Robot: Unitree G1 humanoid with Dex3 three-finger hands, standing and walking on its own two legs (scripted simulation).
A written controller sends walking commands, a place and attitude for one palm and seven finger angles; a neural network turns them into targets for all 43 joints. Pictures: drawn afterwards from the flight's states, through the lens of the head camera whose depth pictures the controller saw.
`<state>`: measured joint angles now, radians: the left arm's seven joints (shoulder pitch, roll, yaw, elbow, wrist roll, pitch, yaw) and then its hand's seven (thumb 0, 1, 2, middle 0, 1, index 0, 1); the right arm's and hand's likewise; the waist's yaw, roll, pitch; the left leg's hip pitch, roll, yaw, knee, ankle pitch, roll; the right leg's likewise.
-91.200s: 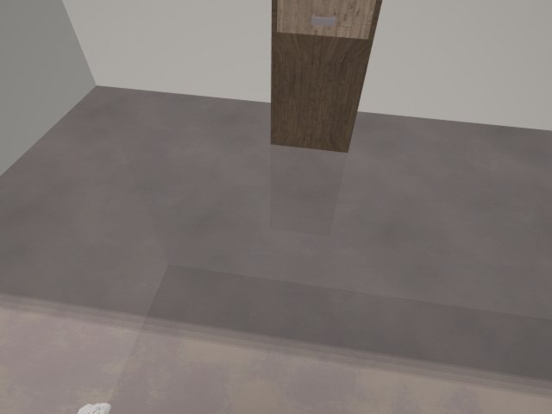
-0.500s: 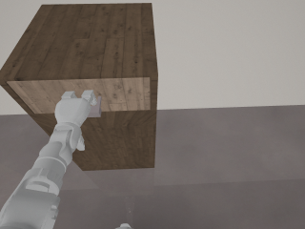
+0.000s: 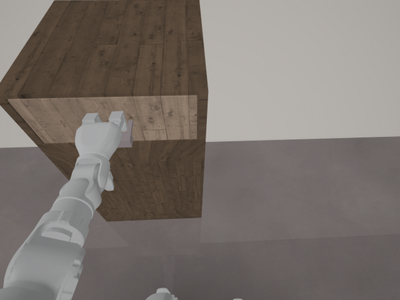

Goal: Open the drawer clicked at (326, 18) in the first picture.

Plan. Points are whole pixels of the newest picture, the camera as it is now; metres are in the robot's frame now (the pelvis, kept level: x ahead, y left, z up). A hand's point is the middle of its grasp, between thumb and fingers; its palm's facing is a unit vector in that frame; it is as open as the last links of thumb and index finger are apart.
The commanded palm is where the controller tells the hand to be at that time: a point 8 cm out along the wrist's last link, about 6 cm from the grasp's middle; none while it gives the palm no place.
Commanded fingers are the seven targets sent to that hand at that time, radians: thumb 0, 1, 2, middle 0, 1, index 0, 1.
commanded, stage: lower the fingers behind the handle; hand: left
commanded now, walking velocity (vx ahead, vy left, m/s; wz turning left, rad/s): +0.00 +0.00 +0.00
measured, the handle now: (111, 132) +0.49 +0.22 +0.00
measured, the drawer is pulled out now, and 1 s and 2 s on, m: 0.00 0.00 0.06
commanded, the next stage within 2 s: close the thumb around the handle in 0.34 s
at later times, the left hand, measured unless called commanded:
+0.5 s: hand (107, 152) +0.43 +0.21 +0.01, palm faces -0.01 -0.03 -1.00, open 13.9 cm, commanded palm +0.40 +0.21 +0.04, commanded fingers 0.00 -0.28 0.40 -0.32 -1.22 -0.32 -1.22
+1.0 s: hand (108, 152) +0.43 +0.21 +0.01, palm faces -0.02 -0.02 -1.00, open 8.1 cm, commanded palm +0.41 +0.21 +0.04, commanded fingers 0.00 0.90 0.90 -0.40 -1.35 -0.40 -1.35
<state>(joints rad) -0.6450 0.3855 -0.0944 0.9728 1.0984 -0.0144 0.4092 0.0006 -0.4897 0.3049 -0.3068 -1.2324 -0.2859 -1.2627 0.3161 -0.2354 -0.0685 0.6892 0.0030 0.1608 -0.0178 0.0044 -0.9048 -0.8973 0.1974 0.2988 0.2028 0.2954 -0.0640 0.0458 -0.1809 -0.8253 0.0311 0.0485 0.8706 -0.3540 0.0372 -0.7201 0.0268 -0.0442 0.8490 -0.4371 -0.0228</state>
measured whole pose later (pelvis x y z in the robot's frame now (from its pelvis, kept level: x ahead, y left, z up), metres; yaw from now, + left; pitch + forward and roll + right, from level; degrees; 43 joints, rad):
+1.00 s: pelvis +0.00 +0.00 +0.00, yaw +0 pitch +18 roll -2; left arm -0.63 0.37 -0.12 0.93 1.09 0.01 0.40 0.00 0.44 0.71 -0.26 -1.27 -0.24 -1.29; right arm 0.31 -0.23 -0.06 0.67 0.01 0.17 -0.02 0.00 -0.90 -0.90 0.20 0.30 0.20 0.30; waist -0.06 0.05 -0.18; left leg -0.83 0.03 0.05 0.88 -0.36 0.04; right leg -0.72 0.03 -0.04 0.85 -0.44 -0.02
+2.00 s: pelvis +0.04 +0.00 +0.01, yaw -1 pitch +15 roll -1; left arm -0.13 0.32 -0.13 0.41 1.07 0.08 0.41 0.04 0.52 0.71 -0.15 -1.29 -0.20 -1.26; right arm 0.19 -0.23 -0.05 0.59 0.01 0.16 0.01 0.01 -0.91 -0.90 0.20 0.30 0.20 0.30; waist 0.00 0.05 -0.18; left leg -0.67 0.02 0.07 0.82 -0.40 0.04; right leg -0.57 0.02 -0.01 0.79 -0.47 -0.02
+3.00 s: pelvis +0.02 -0.02 +0.00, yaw +0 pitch +11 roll +0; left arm 0.30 0.33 -0.10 0.08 1.05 0.02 0.44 0.07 0.52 0.73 -0.15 -1.24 -0.22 -1.26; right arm 0.13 -0.23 -0.02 0.57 -0.02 0.12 0.01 0.01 -0.91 -0.90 0.20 0.30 0.20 0.30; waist 0.03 0.05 -0.15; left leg -0.65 0.03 0.05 0.85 -0.40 0.00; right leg -0.56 0.03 -0.04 0.86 -0.50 -0.05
